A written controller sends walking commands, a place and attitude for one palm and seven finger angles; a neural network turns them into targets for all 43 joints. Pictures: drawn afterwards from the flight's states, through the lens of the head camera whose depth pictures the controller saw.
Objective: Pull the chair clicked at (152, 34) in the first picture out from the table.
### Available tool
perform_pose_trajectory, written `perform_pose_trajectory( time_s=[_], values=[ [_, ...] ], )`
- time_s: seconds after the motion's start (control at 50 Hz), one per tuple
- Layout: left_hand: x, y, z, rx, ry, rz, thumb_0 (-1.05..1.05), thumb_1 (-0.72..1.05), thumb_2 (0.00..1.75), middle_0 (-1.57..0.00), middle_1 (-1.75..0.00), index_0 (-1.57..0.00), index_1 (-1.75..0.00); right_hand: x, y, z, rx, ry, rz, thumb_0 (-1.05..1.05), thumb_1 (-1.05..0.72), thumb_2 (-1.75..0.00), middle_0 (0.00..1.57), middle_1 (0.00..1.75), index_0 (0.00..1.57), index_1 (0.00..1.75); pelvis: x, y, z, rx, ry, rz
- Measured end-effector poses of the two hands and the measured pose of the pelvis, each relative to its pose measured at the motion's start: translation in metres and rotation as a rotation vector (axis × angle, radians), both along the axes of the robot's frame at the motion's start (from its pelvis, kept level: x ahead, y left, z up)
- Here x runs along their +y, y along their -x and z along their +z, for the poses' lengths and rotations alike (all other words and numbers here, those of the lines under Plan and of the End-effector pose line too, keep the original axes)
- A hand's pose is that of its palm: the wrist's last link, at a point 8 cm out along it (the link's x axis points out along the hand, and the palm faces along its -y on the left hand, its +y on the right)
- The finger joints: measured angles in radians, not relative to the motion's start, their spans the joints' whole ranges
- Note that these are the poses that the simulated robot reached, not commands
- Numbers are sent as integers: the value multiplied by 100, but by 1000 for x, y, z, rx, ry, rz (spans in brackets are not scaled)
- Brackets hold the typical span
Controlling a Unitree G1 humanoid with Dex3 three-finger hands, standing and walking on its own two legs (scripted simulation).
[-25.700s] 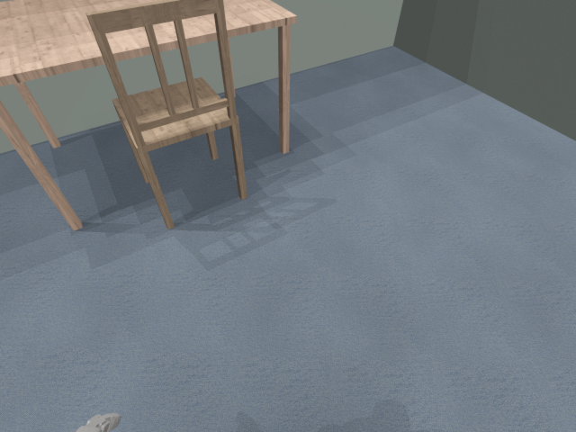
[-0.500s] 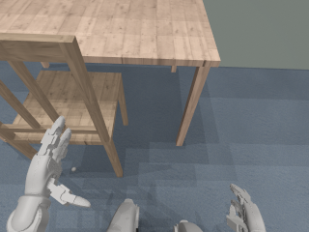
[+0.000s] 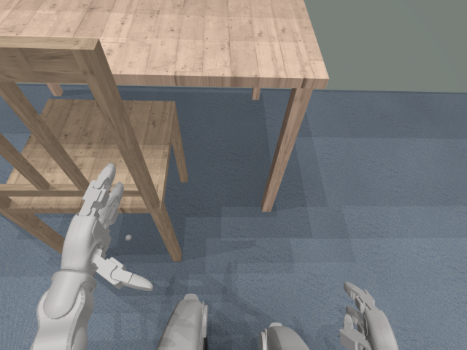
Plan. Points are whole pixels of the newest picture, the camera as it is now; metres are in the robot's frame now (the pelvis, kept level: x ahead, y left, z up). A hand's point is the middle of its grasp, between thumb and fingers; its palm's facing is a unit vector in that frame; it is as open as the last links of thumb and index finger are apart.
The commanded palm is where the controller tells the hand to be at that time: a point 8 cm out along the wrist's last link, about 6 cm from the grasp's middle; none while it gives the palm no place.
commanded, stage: aim the fingers beside a spindle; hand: left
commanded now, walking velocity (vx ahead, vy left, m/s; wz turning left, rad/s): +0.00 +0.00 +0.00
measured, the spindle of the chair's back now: (1, 144) +0.44 +0.45 +0.04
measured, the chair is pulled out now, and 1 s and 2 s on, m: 0.00 0.00 0.00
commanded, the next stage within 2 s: none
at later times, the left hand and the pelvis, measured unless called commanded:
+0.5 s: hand (136, 223) +0.31 +0.18 +0.02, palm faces +0.02 -1.00 -0.05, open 16.9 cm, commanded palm +0.29 +0.23 +0.02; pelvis +0.00 +0.00 -0.01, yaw +0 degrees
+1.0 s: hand (139, 228) +0.31 +0.18 +0.01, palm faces +0.00 -1.00 -0.03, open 16.9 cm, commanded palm +0.29 +0.23 +0.03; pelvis +0.00 +0.00 -0.01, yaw +0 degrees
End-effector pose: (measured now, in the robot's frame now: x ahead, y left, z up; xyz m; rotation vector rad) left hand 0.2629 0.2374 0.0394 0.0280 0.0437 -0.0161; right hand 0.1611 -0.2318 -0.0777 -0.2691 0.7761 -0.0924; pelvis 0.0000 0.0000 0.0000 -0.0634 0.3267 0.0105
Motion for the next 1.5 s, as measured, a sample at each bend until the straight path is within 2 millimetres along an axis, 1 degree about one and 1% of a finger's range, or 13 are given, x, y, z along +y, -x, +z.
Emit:
perform_pose_trajectory(
  time_s=[0.18,0.32,0.48,0.64,0.72,0.82,0.9,1.0,1.08,1.16,1.3,1.4,1.5],
  values=[
    [5,-4,2,-46,-14,39,-1,-50,30,-6,-8,-6,-8,-2,2,-6,29,7,3,1,-90,-90,20,30,20,30,1,-1,-4,10,2,0],
    [-5,-14,-16,-4,4,4,-1,-50,30,-6,-8,-6,-8,-2,0,-13,41,11,5,1,-90,-90,20,30,20,30,2,-1,-9,27,4,0],
    [-5,-25,-11,-51,-18,34,-1,-50,30,-6,-8,-6,-8,-1,0,-18,61,3,4,1,-90,-90,20,30,20,30,1,-2,-12,36,0,-7],
    [-8,-32,-25,5,-4,18,-1,-50,30,-6,-8,-6,-8,-4,3,-24,93,-1,-6,1,-90,-90,20,30,20,30,-1,-3,-15,47,1,-7],
    [-11,-29,-19,-13,-7,10,-1,-50,30,-6,-8,-6,-8,-6,4,-23,98,1,-19,1,-90,-90,20,30,20,30,-1,-5,-13,44,-3,-12],
    [-3,-28,-10,-42,-29,47,-1,-50,30,-6,-8,-6,-8,-8,4,-21,101,-2,-19,1,-91,-90,20,30,20,30,-3,-6,-11,39,-5,-11],
    [3,-28,-17,-12,-22,56,-1,-50,30,-6,-8,-6,-8,-10,3,-22,102,0,-19,1,-91,-90,20,30,20,30,-4,-5,-12,42,-5,-10],
    [-5,-25,-25,10,1,18,-1,-50,30,-6,-8,-5,-8,-12,2,-21,94,12,-23,1,-91,-90,20,30,20,30,-3,-4,-13,42,-1,-7],
    [-14,-24,-15,-37,0,1,-1,-50,30,-6,-8,-6,-8,-12,1,-19,83,14,-24,1,-91,-90,20,30,20,30,-3,-4,-12,37,-1,-7],
    [-10,-24,-7,-62,-22,25,-1,-50,30,-6,-8,-6,-8,-9,1,-18,78,1,-21,1,-91,-90,20,30,20,30,-3,-3,-11,34,-5,-10],
    [7,-20,-25,15,-16,65,-1,-50,30,-6,-8,-6,-8,-7,2,-21,85,-4,-15,1,-90,-90,20,30,20,30,-4,-1,-13,39,-2,-9],
    [-3,-17,-16,-36,-3,21,-1,-50,30,-6,-8,-5,-8,-7,3,-21,83,10,-15,1,-90,-90,20,30,20,30,-2,-1,-13,32,5,-2],
    [-13,-27,-10,-66,-8,0,-1,-50,30,-6,-8,-6,-8,-5,4,-20,83,10,-14,1,-91,-90,20,30,20,30,0,0,-13,34,3,-4]
  ],
)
